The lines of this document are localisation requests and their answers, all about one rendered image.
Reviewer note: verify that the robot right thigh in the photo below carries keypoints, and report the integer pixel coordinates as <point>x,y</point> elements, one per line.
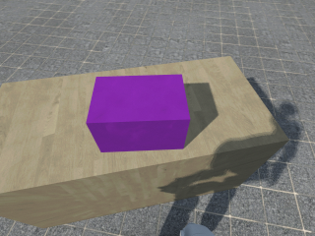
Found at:
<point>196,230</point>

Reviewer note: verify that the pedestal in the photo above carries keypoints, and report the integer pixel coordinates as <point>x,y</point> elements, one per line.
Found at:
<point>53,173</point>

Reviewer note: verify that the carton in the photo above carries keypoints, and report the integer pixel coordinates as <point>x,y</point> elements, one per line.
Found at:
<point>137,113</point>

